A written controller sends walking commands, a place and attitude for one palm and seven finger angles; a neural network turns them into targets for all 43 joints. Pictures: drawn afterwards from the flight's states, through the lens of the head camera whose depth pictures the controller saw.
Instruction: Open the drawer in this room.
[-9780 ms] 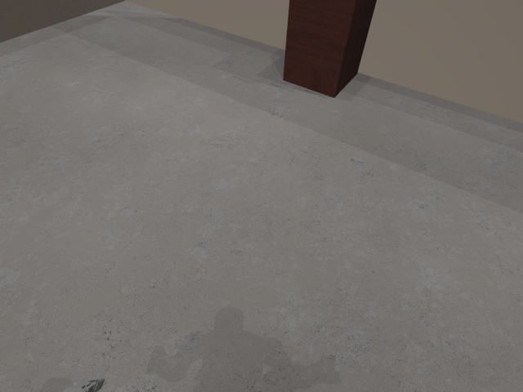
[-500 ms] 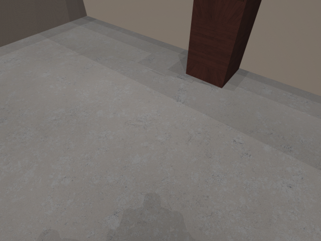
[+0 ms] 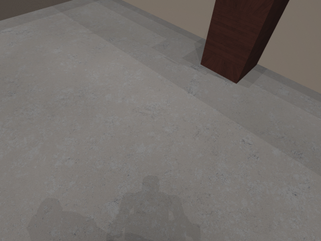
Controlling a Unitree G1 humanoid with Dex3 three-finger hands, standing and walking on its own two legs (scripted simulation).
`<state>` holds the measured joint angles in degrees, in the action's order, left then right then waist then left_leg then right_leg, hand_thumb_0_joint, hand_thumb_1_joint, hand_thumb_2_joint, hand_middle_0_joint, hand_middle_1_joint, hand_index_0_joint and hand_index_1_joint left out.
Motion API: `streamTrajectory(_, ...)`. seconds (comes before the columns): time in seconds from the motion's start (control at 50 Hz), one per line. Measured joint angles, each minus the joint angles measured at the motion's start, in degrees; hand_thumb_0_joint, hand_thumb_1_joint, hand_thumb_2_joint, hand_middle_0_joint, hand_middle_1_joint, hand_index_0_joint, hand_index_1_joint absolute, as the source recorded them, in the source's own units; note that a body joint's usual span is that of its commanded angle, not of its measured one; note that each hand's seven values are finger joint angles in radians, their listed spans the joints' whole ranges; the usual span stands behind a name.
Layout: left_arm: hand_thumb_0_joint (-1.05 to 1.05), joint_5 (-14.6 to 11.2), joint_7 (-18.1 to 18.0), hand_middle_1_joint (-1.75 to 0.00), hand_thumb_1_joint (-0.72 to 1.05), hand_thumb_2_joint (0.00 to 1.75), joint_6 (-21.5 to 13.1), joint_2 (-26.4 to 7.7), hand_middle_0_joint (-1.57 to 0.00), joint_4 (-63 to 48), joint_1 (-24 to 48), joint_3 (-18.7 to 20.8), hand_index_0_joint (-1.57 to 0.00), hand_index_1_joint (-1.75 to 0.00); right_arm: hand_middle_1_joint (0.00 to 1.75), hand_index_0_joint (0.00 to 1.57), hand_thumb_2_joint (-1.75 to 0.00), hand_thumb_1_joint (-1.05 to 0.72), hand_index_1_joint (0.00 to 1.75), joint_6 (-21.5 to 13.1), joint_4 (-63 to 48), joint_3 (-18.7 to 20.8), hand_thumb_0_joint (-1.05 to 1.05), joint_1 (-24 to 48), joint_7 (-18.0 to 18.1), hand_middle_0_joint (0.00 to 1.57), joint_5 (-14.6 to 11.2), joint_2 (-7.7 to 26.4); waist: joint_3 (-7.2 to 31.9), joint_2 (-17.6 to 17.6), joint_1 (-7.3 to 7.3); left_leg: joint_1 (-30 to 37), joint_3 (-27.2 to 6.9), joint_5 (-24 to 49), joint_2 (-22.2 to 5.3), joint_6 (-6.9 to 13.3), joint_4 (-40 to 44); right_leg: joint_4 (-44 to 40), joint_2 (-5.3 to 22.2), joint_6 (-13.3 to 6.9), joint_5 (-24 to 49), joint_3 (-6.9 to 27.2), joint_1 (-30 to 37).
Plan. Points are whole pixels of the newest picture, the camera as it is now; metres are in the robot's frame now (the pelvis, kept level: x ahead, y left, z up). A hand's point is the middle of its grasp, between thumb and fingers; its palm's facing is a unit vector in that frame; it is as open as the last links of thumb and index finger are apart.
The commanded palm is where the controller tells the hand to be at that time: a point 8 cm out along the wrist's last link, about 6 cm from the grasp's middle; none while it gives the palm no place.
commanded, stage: stand and wait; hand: left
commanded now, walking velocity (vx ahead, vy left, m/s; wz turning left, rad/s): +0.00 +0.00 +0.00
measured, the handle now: out of the picture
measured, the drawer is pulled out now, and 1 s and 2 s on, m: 0.00 0.00 0.00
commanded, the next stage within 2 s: turn or walk to find it in 0.14 s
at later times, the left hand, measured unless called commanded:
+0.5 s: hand out of the picture +0.02 +0.17 -0.18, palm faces -0.01 -0.99 -0.15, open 7.4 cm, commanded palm none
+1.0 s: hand out of the picture +0.06 +0.21 -0.16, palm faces -0.02 -0.97 -0.25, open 7.4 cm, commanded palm none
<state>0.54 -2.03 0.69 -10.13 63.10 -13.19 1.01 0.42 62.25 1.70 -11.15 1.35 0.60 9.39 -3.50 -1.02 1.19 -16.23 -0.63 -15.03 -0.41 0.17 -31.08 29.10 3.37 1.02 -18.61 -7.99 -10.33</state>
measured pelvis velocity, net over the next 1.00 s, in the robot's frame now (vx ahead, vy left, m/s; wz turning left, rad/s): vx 0.02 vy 0.01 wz -0.05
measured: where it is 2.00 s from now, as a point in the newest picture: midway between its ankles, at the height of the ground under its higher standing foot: outside the picture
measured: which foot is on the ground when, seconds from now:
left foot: down 0.00-1.00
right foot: down 0.00-1.00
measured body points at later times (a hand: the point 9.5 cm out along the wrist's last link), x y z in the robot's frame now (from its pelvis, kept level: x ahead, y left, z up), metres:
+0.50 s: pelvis +0.03 +0.00 +0.00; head +0.05 +0.02 +0.45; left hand +0.02 +0.22 -0.17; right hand +0.01 -0.23 -0.15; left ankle +0.02 +0.12 -0.73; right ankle -0.04 -0.12 -0.73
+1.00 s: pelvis +0.02 +0.01 +0.01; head +0.03 +0.01 +0.46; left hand +0.07 +0.26 -0.14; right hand +0.04 -0.25 -0.14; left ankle +0.02 +0.12 -0.73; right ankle -0.04 -0.12 -0.73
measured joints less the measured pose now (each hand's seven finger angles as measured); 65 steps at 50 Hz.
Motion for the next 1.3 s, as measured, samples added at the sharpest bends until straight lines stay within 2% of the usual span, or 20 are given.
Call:
streamTrajectory(0.18, 0.00, 0.1, 0.4, -0.30, 0.91, 0.90, -0.7, 0.0, -0.20, 1.6, -1.0, -0.8, -0.20, -0.30, 0.30, 0.20, -0.90, -0.92, 0.30, -0.6, -0.2, -0.9, 0.01, 2.3, -0.5, 0.20, -0.1, 0.4, 1.4, 0.9, 0.02, 3.3, 0.6, 1.5, -0.1, -0.5, 3.8, -3.2, -0.2, -0.2, 1.4, 0.5, 2.7)
streamTrajectory(0.34, 0.00, 0.3, 1.2, -0.30, 0.91, 0.90, -0.5, 0.5, -0.20, 2.6, -4.3, -0.3, -0.20, -0.30, 0.30, 0.20, -0.90, -0.92, 0.30, -0.4, 0.9, -0.9, 0.00, -1.2, -0.6, 0.20, 0.6, 0.6, 3.4, 0.8, 0.10, 4.3, 2.2, -1.4, -1.6, -0.7, 1.7, -3.6, -1.6, -0.5, 0.5, 2.1, 4.1)
streamTrajectory(0.42, 0.00, 0.0, 1.0, -0.30, 0.91, 0.90, -0.5, 0.7, -0.20, 3.4, -4.7, -0.4, -0.20, -0.30, 0.30, 0.20, -0.90, -0.92, 0.30, -1.2, 2.3, -1.4, 0.00, -3.7, -0.1, 0.20, 0.3, 0.0, 2.6, -0.5, -0.41, 5.2, 2.7, -2.2, -1.3, -0.4, 1.8, -3.5, -1.2, 0.0, -0.2, 2.6, 4.6)
streamTrajectory(0.54, 0.00, -0.4, 0.3, -0.30, 0.91, 0.90, -0.9, 1.5, -0.20, 3.4, -3.5, -0.9, -0.20, -0.30, 0.30, 0.20, -0.90, -0.91, 0.30, -1.3, 4.8, -1.8, 0.00, -6.2, 0.6, 0.20, -0.1, -0.9, 1.0, -0.5, -0.79, 6.5, 3.0, -2.2, -0.6, 0.1, 3.2, -4.9, -0.5, 0.6, -0.2, 2.8, 5.9)
streamTrajectory(0.76, 0.00, -0.3, 0.0, -0.30, 0.91, 0.90, -1.1, 0.5, -0.20, 2.1, -0.7, -0.7, -0.20, -0.30, 0.30, 0.20, -0.90, -0.91, 0.30, -1.8, 4.8, -1.4, 0.01, -5.5, 0.5, 0.20, -0.2, -1.5, 0.5, 0.1, -1.50, 8.0, 3.4, -1.0, 0.1, 0.5, 5.6, -6.3, 0.1, 1.0, 0.7, 3.0, 6.9)
streamTrajectory(0.9, 0.00, -0.2, 0.2, -0.30, 0.91, 0.90, -1.3, -1.5, -0.20, 1.3, 0.7, -0.3, -0.20, -0.30, 0.30, 0.20, -0.90, -0.91, 0.30, -1.9, 3.5, -0.9, 0.01, -2.8, 0.3, 0.20, -0.2, 0.5, 1.0, 0.4, -1.18, 8.7, 3.4, 0.2, 0.2, 0.5, 6.9, -7.2, 0.1, 0.9, 1.6, 3.0, 7.4)
streamTrajectory(1.16, 0.00, 0.2, 1.5, -0.30, 0.91, 0.90, -1.2, -5.6, -0.20, 1.4, 2.5, -0.3, -0.20, -0.30, 0.30, 0.20, -0.90, -0.91, 0.30, -1.5, 1.4, -0.7, 0.01, 2.8, -0.7, 0.20, -0.2, 6.9, 0.8, 0.5, -0.29, 9.0, 3.2, 3.7, -0.4, 0.0, 10.2, -9.9, -0.7, 0.3, 4.8, 2.8, 7.4)
streamTrajectory(1.3, 0.00, 0.0, 1.3, -0.30, 0.91, 0.90, -0.2, -7.3, -0.20, 0.5, 3.9, -0.1, -0.20, -0.30, 0.30, 0.20, -0.90, -0.91, 0.30, -0.3, -0.3, -0.7, 0.01, 3.9, -1.1, 0.20, 0.1, 9.2, 0.5, 0.7, -0.68, 6.4, 1.8, 4.3, -0.3, -0.3, 8.7, -8.2, -0.6, 0.1, 4.6, 1.4, 5.4)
